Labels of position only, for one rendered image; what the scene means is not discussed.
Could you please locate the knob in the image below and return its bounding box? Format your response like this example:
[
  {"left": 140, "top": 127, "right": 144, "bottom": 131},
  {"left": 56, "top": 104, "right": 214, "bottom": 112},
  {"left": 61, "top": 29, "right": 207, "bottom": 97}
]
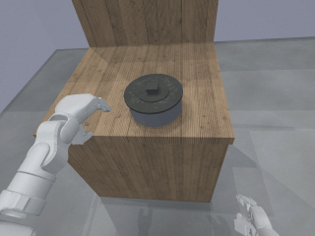
[{"left": 146, "top": 82, "right": 159, "bottom": 92}]

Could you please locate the robot left hand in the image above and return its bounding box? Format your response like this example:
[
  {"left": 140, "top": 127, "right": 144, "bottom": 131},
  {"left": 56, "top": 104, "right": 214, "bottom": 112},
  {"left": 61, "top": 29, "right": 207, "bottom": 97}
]
[{"left": 55, "top": 93, "right": 111, "bottom": 145}]

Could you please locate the lid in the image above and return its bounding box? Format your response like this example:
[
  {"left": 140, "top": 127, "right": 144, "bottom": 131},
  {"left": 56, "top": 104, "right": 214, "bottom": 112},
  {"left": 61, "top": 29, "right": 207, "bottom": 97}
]
[{"left": 123, "top": 74, "right": 183, "bottom": 115}]

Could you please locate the pot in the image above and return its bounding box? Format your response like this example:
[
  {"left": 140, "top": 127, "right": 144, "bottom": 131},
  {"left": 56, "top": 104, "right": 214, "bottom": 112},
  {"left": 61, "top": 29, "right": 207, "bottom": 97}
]
[{"left": 129, "top": 99, "right": 182, "bottom": 127}]

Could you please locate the robot right hand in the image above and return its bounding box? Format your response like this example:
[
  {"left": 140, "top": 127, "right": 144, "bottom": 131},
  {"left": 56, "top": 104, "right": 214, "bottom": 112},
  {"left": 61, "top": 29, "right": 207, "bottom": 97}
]
[{"left": 233, "top": 195, "right": 273, "bottom": 236}]

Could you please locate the robot left forearm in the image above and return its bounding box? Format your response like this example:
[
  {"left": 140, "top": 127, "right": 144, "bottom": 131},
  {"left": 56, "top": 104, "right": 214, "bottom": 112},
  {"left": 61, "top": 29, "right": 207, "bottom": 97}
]
[{"left": 0, "top": 111, "right": 80, "bottom": 219}]

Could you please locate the robot left upper arm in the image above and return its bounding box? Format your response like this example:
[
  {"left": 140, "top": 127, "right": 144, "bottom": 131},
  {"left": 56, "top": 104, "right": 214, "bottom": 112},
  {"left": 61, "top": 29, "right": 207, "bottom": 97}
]
[{"left": 0, "top": 219, "right": 37, "bottom": 236}]

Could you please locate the table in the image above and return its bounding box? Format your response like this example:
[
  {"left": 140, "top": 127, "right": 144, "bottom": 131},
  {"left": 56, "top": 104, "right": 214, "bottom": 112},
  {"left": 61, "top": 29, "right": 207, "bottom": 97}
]
[{"left": 32, "top": 0, "right": 235, "bottom": 203}]

